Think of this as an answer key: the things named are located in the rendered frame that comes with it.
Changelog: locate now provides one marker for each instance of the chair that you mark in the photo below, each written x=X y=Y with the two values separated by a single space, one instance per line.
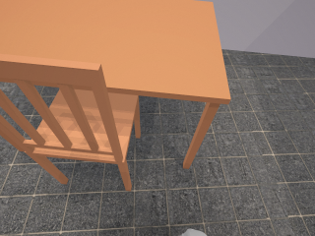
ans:
x=89 y=125

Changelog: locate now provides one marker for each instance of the table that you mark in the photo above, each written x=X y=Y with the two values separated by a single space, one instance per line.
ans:
x=157 y=48

